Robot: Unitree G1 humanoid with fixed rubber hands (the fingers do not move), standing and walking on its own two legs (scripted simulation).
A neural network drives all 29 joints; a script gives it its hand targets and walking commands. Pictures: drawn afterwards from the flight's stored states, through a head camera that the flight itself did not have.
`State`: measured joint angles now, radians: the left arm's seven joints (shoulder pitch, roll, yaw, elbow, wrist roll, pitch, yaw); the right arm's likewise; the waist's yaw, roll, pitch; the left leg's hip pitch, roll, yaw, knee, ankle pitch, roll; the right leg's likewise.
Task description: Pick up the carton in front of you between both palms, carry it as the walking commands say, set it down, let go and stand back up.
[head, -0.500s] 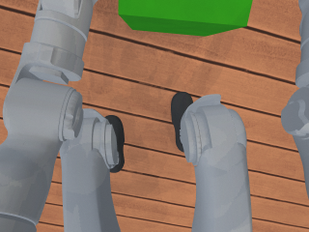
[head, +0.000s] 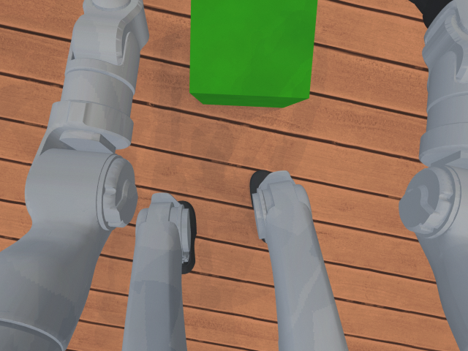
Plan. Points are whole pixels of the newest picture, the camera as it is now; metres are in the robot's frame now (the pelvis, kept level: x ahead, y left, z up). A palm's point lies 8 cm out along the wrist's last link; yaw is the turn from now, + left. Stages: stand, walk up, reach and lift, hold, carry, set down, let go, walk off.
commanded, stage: set down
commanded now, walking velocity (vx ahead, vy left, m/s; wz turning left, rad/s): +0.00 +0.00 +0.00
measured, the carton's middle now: (248, 53) +0.54 -0.13 -0.37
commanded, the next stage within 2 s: let go in 0.40 s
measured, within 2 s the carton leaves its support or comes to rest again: neither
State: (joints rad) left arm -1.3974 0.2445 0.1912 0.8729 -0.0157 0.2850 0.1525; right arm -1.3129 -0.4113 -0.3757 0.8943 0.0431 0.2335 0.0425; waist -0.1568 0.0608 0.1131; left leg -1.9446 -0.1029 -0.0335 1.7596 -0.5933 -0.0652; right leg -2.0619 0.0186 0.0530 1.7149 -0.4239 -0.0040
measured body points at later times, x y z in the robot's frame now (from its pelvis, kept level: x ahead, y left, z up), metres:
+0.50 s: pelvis +0.03 -0.01 +0.13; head +0.34 -0.07 +0.45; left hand +0.59 +0.04 +0.03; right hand +0.50 -0.35 +0.03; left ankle +0.08 +0.13 -0.46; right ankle +0.12 -0.12 -0.46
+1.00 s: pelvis +0.08 -0.02 +0.24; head +0.27 -0.05 +0.64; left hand +0.43 +0.13 +0.13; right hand +0.35 -0.31 +0.13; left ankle +0.08 +0.13 -0.46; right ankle +0.12 -0.12 -0.46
